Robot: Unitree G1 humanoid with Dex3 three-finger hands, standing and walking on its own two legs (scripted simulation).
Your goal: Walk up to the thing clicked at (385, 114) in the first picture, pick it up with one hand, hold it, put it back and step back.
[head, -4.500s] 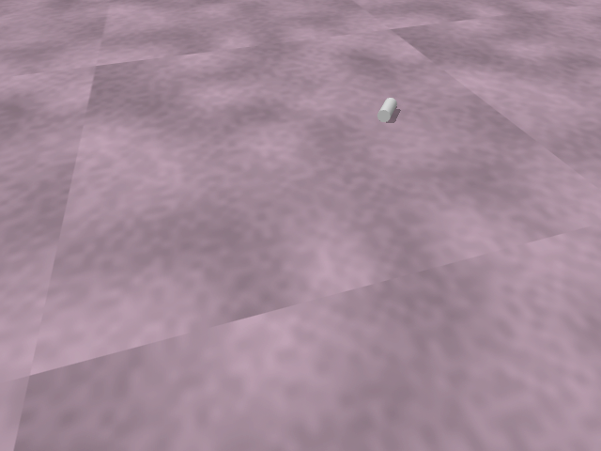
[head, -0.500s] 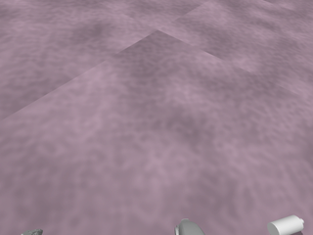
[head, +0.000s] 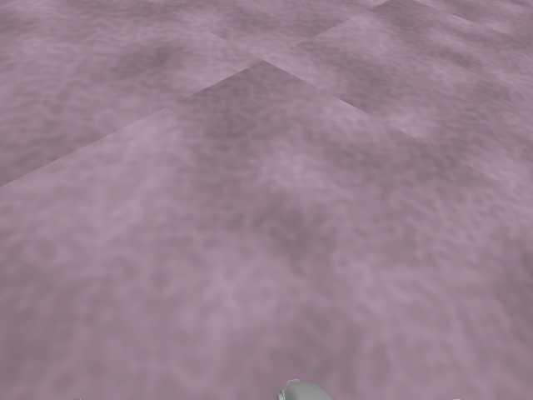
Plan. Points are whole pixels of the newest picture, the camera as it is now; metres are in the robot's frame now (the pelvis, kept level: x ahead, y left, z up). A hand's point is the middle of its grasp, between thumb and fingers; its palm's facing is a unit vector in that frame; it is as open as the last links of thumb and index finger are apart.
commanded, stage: walk up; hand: left
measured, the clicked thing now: out of the picture +0.21 -0.64 -0.71
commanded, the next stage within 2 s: none
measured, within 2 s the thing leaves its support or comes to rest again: neither
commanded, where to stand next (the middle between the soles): -0.17 -0.91 m, yaw +8 degrees
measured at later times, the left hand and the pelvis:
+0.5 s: hand out of the picture +0.10 +0.05 -0.14, palm faces -0.09 -0.94 -0.33, open 7.4 cm; pelvis -0.02 -0.22 -0.01, yaw +0 degrees
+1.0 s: hand out of the picture +0.04 -0.14 -0.17, palm faces -0.12 -0.91 -0.39, open 7.4 cm; pelvis -0.08 -0.43 -0.04, yaw -2 degrees
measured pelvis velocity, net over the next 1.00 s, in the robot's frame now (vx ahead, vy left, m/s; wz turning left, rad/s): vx -0.08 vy -0.43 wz -0.04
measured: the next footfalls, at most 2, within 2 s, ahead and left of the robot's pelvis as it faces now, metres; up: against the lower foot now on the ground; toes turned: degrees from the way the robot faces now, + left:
right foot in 0.24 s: +0.08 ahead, -0.32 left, +0.00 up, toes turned -1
left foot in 0.52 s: +0.07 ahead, -0.16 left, +0.00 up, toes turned +4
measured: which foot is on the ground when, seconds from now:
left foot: down 0.00-0.26, up 0.28-0.50, down 0.52-0.94, up 0.96-1.00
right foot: up 0.00-0.22, down 0.24-0.54, up 0.56-0.92, down 0.94-1.00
